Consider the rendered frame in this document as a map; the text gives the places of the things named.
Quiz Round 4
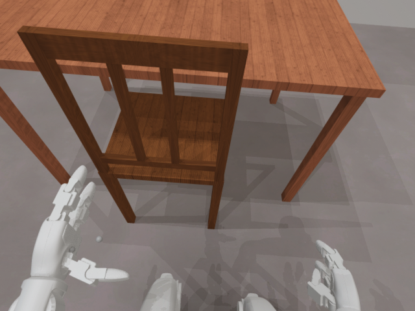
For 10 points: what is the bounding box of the robot thigh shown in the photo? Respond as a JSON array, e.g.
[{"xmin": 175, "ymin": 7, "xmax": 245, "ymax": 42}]
[
  {"xmin": 139, "ymin": 278, "xmax": 182, "ymax": 311},
  {"xmin": 237, "ymin": 297, "xmax": 276, "ymax": 311}
]

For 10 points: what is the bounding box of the left robot forearm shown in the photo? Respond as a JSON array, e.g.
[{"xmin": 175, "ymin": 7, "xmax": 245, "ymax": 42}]
[{"xmin": 8, "ymin": 277, "xmax": 68, "ymax": 311}]

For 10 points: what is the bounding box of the table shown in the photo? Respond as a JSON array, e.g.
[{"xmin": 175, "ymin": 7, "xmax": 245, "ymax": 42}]
[{"xmin": 0, "ymin": 0, "xmax": 386, "ymax": 202}]

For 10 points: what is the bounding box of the chair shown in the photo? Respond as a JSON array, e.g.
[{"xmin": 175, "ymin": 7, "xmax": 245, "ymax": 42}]
[{"xmin": 17, "ymin": 26, "xmax": 248, "ymax": 229}]

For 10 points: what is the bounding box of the robot left thigh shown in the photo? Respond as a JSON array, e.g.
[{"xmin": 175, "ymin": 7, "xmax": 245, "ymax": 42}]
[{"xmin": 139, "ymin": 278, "xmax": 182, "ymax": 311}]

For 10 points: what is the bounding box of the right robot hand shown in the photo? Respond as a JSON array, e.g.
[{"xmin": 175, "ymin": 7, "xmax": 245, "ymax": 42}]
[{"xmin": 307, "ymin": 240, "xmax": 361, "ymax": 311}]

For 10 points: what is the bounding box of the robot right thigh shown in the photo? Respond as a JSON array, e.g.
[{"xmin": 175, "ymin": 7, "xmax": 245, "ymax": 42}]
[{"xmin": 237, "ymin": 297, "xmax": 276, "ymax": 311}]

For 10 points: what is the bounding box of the left robot hand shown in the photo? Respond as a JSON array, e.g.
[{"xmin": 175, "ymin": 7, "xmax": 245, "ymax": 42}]
[{"xmin": 30, "ymin": 165, "xmax": 130, "ymax": 287}]

